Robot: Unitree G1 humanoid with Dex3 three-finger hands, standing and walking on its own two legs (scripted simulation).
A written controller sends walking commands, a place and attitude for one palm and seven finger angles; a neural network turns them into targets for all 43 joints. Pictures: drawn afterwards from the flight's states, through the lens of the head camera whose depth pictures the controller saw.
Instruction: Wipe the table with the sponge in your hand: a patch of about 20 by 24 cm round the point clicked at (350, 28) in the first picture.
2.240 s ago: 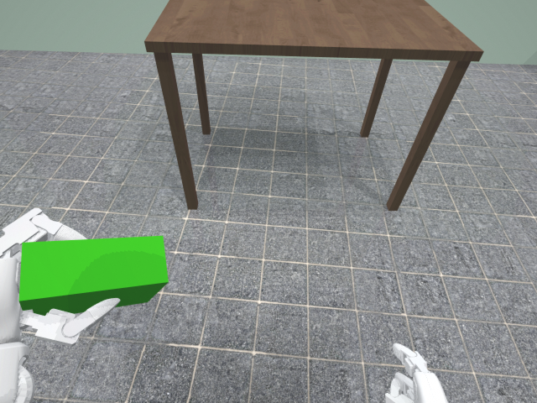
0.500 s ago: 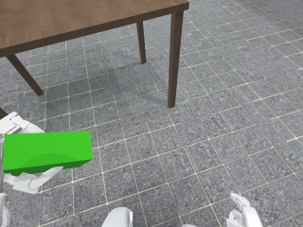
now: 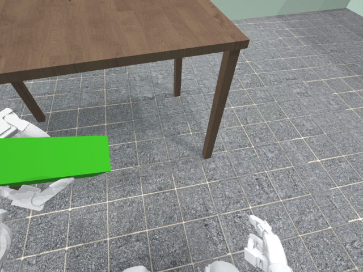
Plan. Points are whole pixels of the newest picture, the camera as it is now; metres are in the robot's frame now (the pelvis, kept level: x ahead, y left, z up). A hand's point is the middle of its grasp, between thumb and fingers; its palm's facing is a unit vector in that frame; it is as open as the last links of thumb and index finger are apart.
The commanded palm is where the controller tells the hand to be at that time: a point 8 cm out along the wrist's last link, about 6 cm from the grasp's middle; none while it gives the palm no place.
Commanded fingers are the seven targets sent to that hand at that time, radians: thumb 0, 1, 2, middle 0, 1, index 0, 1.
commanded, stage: take the last steps up to it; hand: left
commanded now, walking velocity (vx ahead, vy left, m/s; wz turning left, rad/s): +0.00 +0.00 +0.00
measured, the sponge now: (72, 160) +0.25 +0.19 +0.17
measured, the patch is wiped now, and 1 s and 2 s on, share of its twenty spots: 0.00 0.00 0.00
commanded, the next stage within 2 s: come to a stop and stand still in 1.76 s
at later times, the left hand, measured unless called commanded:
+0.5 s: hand (112, 107) +0.35 +0.15 +0.19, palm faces +0.33 -0.83 -0.45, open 9.5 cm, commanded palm +0.29 +0.21 +0.19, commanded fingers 0.00 0.10 1.30 -1.20 -1.60 -1.20 -1.60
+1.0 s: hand (128, 66) +0.48 +0.15 +0.20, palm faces +0.38 -0.79 -0.48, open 9.5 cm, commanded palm +0.43 +0.18 +0.19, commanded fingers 0.00 0.10 1.30 -1.20 -1.60 -1.20 -1.60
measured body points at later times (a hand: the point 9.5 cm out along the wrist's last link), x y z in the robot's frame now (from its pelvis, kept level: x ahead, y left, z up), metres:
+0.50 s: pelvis +0.13 -0.07 +0.02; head +0.16 -0.07 +0.46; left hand +0.33 +0.19 +0.22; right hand +0.29 -0.34 -0.07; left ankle +0.17 +0.06 -0.69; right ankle +0.10 -0.16 -0.72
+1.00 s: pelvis +0.25 -0.09 +0.01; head +0.27 -0.11 +0.46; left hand +0.45 +0.19 +0.22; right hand +0.38 -0.29 -0.10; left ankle +0.21 +0.04 -0.72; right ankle +0.30 -0.20 -0.71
